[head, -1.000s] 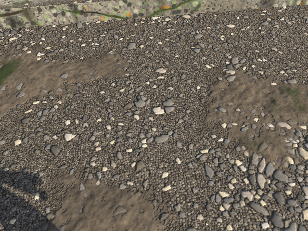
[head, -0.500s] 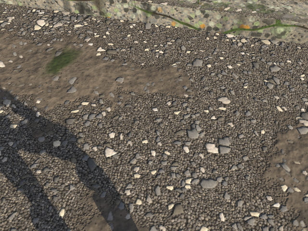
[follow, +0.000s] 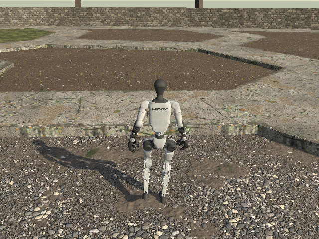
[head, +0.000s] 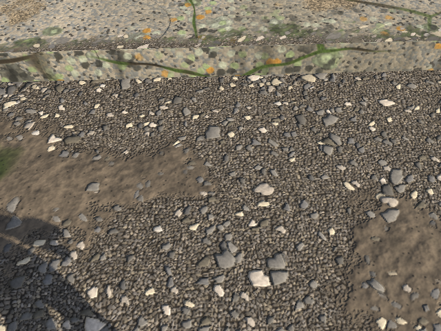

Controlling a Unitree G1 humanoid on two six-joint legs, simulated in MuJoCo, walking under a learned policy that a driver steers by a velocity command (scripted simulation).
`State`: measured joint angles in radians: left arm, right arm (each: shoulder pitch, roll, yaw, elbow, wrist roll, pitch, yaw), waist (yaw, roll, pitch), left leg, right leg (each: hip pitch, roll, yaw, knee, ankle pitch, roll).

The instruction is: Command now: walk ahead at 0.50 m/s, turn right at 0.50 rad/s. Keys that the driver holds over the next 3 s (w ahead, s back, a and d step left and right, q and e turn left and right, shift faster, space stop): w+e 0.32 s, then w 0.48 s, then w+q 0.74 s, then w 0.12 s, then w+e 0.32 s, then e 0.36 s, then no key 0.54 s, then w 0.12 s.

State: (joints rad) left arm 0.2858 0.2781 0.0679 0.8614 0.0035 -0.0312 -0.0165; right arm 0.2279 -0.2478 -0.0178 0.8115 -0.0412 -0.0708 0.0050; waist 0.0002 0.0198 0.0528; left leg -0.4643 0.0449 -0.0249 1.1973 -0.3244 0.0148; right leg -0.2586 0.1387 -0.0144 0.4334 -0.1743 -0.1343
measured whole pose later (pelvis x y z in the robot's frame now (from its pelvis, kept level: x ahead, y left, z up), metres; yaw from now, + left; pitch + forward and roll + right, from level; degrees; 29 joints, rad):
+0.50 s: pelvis +0.29 +0.04 +0.00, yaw -15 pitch +1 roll +0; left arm 0.32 0.31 0.06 0.81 0.03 -0.04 -0.02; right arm 0.21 -0.27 -0.02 0.76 -0.04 -0.07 0.00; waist 0.02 -0.04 0.02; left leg -0.31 -0.03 0.03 0.46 -0.18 0.04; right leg -0.36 0.07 0.07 1.11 -0.37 -0.07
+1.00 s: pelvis +0.51 -0.08 +0.01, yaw -14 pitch +1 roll +1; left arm 0.21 0.23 0.02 0.80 0.03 -0.07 -0.01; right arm 0.37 -0.26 -0.04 0.90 -0.02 -0.04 0.02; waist -0.03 0.03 0.02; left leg -0.39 0.03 -0.01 1.07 -0.34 0.06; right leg -0.24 0.01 -0.11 0.42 -0.19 -0.07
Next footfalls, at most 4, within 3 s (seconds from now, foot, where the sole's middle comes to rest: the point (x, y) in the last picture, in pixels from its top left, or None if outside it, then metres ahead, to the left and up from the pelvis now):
0.36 left None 0.39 0.11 -0.77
0.84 right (291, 303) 0.56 -0.17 -0.77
1.38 left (243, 215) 0.87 -0.03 -0.77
1.94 right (272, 144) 1.20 -0.16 -0.77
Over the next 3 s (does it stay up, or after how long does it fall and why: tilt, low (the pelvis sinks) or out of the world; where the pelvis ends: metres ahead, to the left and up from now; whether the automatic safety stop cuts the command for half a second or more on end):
stays up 1.25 -0.08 0.01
